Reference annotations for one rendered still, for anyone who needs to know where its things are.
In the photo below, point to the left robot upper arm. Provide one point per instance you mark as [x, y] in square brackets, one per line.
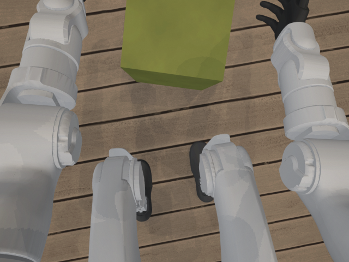
[36, 143]

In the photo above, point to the right robot forearm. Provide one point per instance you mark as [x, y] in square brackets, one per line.
[306, 89]

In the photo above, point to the right robot upper arm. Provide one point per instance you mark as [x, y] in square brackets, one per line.
[318, 171]

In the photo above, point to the left robot forearm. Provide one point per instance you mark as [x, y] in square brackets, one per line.
[50, 57]

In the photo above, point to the left robot shin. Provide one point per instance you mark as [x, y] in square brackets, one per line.
[142, 206]

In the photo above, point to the right robot hand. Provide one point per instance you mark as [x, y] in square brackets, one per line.
[294, 11]

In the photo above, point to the robot right thigh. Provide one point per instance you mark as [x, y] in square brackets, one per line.
[244, 231]

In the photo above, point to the carton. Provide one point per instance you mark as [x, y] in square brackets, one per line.
[178, 43]

